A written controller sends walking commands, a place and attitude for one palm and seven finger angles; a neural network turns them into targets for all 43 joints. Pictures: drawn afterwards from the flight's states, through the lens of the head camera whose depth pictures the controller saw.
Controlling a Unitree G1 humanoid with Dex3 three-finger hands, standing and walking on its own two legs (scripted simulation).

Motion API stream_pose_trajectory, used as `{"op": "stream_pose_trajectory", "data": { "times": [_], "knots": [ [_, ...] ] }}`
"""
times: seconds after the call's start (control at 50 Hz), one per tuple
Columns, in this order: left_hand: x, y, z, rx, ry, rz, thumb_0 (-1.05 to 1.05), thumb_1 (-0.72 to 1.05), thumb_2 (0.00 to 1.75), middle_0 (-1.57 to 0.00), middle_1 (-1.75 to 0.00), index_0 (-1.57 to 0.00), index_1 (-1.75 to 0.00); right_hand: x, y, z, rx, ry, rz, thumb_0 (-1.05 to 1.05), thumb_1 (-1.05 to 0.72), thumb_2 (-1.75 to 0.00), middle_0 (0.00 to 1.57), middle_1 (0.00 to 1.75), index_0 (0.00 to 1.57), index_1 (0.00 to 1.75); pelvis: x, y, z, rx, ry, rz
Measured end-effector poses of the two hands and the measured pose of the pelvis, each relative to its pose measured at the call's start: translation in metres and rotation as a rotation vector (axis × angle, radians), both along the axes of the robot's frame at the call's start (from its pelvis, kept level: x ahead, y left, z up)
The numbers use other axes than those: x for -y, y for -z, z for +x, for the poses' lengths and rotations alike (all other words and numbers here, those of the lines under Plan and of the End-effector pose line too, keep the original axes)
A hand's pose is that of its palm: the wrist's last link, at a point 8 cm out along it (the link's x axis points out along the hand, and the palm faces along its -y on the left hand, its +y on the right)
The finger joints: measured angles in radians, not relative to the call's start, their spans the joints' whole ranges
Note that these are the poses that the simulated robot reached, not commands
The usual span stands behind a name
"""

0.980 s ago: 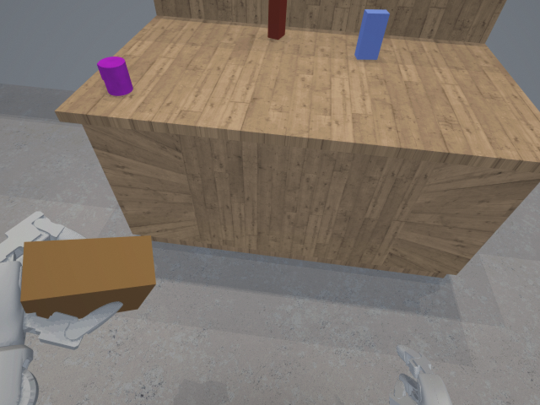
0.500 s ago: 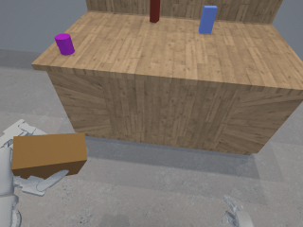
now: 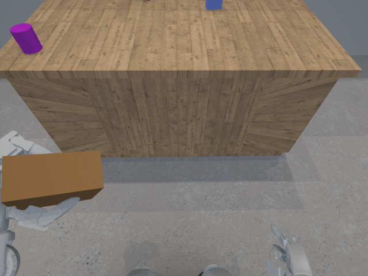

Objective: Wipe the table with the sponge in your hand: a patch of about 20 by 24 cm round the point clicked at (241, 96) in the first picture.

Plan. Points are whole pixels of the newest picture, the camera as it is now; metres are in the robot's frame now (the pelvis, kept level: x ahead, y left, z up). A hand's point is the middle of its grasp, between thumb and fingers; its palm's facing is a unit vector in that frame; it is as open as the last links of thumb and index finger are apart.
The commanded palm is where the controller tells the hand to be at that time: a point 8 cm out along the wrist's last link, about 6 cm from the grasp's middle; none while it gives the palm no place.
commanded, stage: turn to face it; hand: left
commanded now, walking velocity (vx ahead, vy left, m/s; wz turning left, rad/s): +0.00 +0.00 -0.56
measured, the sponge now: (69, 180) +0.23 +0.20 +0.15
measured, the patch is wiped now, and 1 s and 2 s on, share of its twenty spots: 0.00 0.00 0.00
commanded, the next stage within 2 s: take the last steps up to it in 0.42 s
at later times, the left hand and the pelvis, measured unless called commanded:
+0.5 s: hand (107, 169) +0.24 +0.14 +0.19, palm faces +0.10 -0.87 -0.49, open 9.7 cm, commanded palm +0.19 +0.20 +0.20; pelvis -0.03 -0.03 +0.01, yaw -15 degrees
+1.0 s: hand (119, 174) +0.23 +0.12 +0.18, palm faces +0.11 -0.89 -0.45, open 9.7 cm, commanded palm +0.19 +0.19 +0.20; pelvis -0.04 -0.04 +0.02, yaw -16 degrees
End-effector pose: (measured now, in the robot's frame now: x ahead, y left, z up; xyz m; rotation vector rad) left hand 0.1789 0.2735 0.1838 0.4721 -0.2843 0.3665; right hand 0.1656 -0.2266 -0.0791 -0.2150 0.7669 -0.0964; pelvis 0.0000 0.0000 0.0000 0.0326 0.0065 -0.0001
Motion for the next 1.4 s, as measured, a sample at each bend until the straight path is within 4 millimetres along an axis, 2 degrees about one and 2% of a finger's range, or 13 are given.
{"op": "stream_pose_trajectory", "data": {
  "times": [0.18,0.32,0.44,0.56,0.64,0.72,0.8,0.9,1.0,1.1,1.2,1.32,1.4],
  "knots": [
    [0.009,-0.005,0.009,-0.031,0.051,0.085,-0.01,-0.45,0.97,-0.8,-1.32,-0.8,-1.32,0.015,0.012,-0.033,0.015,0.123,0.044,0.01,-0.9,-0.89,0.2,0.3,0.2,0.3,0.004,0.006,-0.003,0.025,0.115,0.004],
    [0.061,-0.001,0.027,0.014,0.139,0.021,-0.01,-0.45,0.97,-0.8,-1.32,-0.8,-1.32,0.031,0.029,-0.057,0.018,0.137,0.092,0.01,-0.9,-0.89,0.2,0.3,0.2,0.3,0.023,0.012,-0.014,0.046,0.164,-0.007],
    [0.088,-0.008,0.038,-0.051,0.285,0.053,-0.01,-0.45,0.97,-0.8,-1.32,-0.8,-1.32,0.054,0.005,-0.094,-0.007,0.255,0.061,0.02,-0.9,-0.89,0.2,0.3,0.21,0.3,0.026,-0.008,-0.028,0.005,0.236,0.012],
    [0.083,-0.029,0.028,0.013,0.357,0.123,-0.01,-0.45,0.97,-0.8,-1.32,-0.8,-1.32,0.071,-0.015,-0.131,-0.025,0.326,-0.022,0.01,-0.9,-0.89,0.2,0.3,0.2,0.3,0.021,-0.013,-0.038,-0.029,0.275,0.005],
    [0.071,-0.025,0.019,0.04,0.34,0.082,-0.01,-0.45,0.97,-0.8,-1.32,-0.8,-1.32,0.07,-0.02,-0.148,-0.026,0.361,-0.058,0.01,-0.9,-0.89,0.2,0.3,0.2,0.3,0.014,-0.013,-0.043,-0.005,0.287,-0.008],
    [0.063,-0.015,0.014,-0.006,0.275,0.043,-0.01,-0.45,0.97,-0.8,-1.32,-0.8,-1.32,0.062,-0.02,-0.155,0.006,0.39,-0.039,0.01,-0.9,-0.89,0.2,0.3,0.2,0.3,0.016,-0.017,-0.037,-0.002,0.289,-0.034],
    [0.071,-0.007,0.016,-0.03,0.242,0.025,-0.01,-0.45,0.97,-0.8,-1.32,-0.8,-1.32,0.055,-0.006,-0.154,0.01,0.378,0.007,0.01,-0.9,-0.89,0.2,0.3,0.2,0.3,0.024,-0.014,-0.034,0.01,0.299,-0.036],
    [0.098,-0.006,0.027,0.001,0.281,0.025,-0.01,-0.45,0.97,-0.8,-1.33,-0.8,-1.32,0.055,0.018,-0.149,-0.039,0.329,0.053,0.01,-0.9,-0.89,0.2,0.3,0.2,0.3,0.034,-0.005,-0.042,0.035,0.265,-0.043],
    [0.107,-0.015,0.029,-0.033,0.33,0.058,-0.01,-0.45,0.98,-0.8,-1.33,-0.8,-1.32,0.065,0.009,-0.148,-0.079,0.35,0.063,0.02,-0.9,-0.89,0.2,0.3,0.21,0.3,0.036,-0.018,-0.038,0.027,0.279,-0.009],
    [0.094,-0.023,0.031,-0.071,0.319,0.129,-0.01,-0.45,0.98,-0.8,-1.33,-0.8,-1.32,0.076,-0.001,-0.142,-0.099,0.357,0.028,0.01,-0.9,-0.89,0.2,0.3,0.21,0.3,0.034,-0.026,-0.027,0.016,0.264,0.005],
    [0.073,-0.025,0.042,-0.049,0.267,0.107,-0.01,-0.45,0.98,-0.8,-1.33,-0.8,-1.32,0.076,-0.007,-0.123,-0.1,0.34,-0.022,0.01,-0.9,-0.89,0.2,0.3,0.2,0.3,0.022,-0.026,-0.009,0.02,0.255,0.007],
    [0.047,-0.017,0.074,0.062,0.254,0.026,-0.01,-0.45,0.98,-0.8,-1.33,-0.8,-1.32,0.058,-0.012,-0.074,-0.019,0.337,-0.082,0.02,-0.9,-0.89,0.2,0.3,0.2,0.3,-0.002,-0.009,0.027,0.03,0.262,-0.018],
    [0.04,-0.015,0.104,0.109,0.272,0.009,-0.01,-0.45,0.98,-0.8,-1.33,-0.8,-1.32,0.032,-0.016,-0.039,0.061,0.334,-0.041,0.02,-0.9,-0.89,0.2,0.3,0.2,0.3,-0.01,-0.006,0.038,0.046,0.27,-0.01]
  ]
}}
